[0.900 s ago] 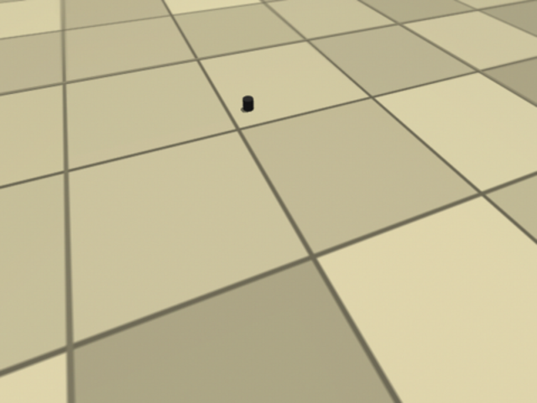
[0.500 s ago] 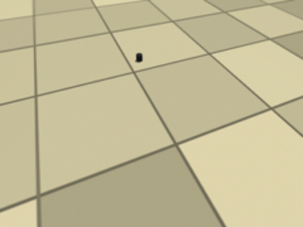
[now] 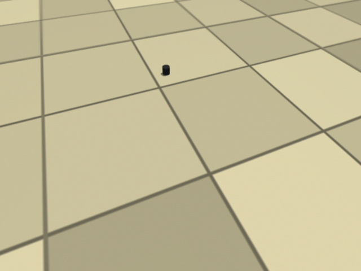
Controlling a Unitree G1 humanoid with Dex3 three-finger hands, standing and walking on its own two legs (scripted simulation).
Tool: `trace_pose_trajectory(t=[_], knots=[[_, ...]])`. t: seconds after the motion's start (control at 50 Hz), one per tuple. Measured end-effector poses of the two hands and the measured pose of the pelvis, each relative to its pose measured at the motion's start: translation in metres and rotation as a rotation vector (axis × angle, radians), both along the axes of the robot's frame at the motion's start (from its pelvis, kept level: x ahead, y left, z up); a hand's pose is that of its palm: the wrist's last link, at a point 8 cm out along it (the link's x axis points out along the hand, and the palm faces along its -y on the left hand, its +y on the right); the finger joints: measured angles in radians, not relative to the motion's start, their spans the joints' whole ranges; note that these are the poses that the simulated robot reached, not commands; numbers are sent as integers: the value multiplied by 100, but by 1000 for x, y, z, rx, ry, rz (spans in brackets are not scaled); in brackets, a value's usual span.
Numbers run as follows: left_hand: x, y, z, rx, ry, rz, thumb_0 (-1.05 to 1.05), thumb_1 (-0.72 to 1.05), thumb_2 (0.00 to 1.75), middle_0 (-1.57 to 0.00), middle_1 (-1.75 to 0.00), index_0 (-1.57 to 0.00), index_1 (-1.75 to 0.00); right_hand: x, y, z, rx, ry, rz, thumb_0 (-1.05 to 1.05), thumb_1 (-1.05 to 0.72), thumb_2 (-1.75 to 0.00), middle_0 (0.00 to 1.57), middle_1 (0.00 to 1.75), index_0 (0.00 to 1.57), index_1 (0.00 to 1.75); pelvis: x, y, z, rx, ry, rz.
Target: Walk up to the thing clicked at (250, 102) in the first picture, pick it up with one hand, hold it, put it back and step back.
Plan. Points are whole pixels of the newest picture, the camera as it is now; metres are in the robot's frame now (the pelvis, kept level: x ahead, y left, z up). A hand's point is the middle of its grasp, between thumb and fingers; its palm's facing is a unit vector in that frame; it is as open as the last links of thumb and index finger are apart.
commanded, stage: stand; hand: left
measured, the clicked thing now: (166, 70) +1.96 +0.21 -0.75
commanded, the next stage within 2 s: walk up in 0.22 s
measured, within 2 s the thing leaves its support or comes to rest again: neither
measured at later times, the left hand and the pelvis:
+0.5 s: hand (65, 260) +0.17 +0.29 -0.13, palm faces -0.28 -0.85 -0.45, open 7.4 cm; pelvis +0.05 +0.01 -0.01, yaw -14 degrees
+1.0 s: hand (108, 155) +0.50 +0.27 -0.15, palm faces -0.51 -0.70 -0.50, open 7.4 cm; pelvis +0.33 +0.02 -0.04, yaw -35 degrees
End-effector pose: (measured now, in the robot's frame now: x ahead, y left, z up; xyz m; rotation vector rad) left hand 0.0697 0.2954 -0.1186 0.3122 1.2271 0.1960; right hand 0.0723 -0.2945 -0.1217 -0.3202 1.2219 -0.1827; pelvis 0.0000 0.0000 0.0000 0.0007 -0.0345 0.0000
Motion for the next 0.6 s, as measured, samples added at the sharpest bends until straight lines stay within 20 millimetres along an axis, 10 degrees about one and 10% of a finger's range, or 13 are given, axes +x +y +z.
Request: trace_pose_trajectory(t=[0.36, 0.6], knots=[[5, 26, 3, 56, 99, -118, 1, 90, 89, -21, -30, -21, -30, 3, -23, 4, 18, -163, -92, 1, -90, -90, 20, 30, 21, 30, 9, 14, -12, 10, 49, -120], [213, 13, 43, 186, -111, -392, 1, 90, 89, -20, -30, -21, -30, -44, -52, -20, 5, -85, -348, 1, -90, -90, 20, 30, 20, 30, 91, -5, -26, 26, 24, -334]])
